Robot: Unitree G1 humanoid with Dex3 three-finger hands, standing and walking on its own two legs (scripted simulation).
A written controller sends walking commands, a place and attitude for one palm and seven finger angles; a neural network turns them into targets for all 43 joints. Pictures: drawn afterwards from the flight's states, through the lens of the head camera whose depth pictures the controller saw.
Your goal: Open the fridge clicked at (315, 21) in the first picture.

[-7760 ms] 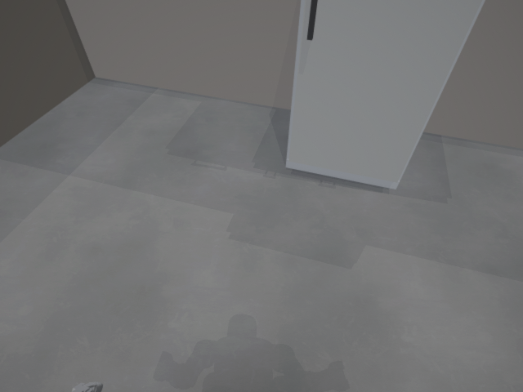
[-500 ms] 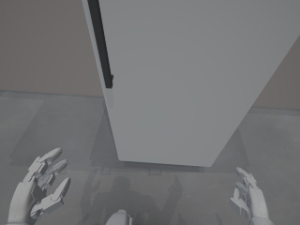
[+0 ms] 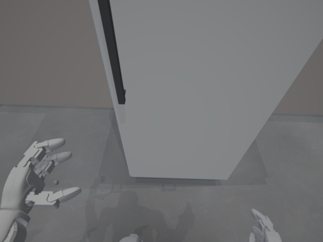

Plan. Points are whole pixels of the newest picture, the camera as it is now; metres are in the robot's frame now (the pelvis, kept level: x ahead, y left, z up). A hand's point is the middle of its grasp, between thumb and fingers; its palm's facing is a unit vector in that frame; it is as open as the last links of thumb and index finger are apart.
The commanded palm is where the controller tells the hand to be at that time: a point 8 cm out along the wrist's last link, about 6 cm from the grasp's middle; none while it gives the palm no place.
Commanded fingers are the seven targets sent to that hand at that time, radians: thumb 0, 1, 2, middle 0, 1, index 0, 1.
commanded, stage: raise the hand to about handle height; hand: left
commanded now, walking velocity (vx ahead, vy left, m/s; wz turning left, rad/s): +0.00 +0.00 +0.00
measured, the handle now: (113, 43) +0.53 +0.17 +0.22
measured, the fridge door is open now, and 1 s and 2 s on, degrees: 0 0 0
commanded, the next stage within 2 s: move the hooked fingers beside the handle in 1.16 s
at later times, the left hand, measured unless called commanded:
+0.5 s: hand (25, 152) +0.25 +0.28 +0.15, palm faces +0.10 -0.99 -0.05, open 13.9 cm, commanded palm +0.22 +0.33 +0.16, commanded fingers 0.00 -0.50 0.30 -0.30 -1.20 -0.30 -1.20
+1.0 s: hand (37, 137) +0.27 +0.26 +0.17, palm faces +0.10 -0.99 -0.03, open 14.0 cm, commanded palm +0.24 +0.31 +0.18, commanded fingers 0.00 -0.50 0.30 -0.30 -1.20 -0.30 -1.20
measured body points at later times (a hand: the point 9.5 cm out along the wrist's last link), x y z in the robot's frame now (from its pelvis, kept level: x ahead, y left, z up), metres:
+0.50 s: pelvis +0.00 +0.01 +0.02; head -0.01 +0.01 +0.47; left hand +0.24 +0.34 +0.15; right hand +0.19 -0.20 -0.03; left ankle +0.06 +0.11 -0.70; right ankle -0.02 -0.12 -0.70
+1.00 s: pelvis +0.00 -0.02 +0.03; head -0.01 -0.03 +0.48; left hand +0.26 +0.31 +0.17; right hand +0.18 -0.26 -0.04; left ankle +0.06 +0.11 -0.70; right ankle -0.02 -0.12 -0.70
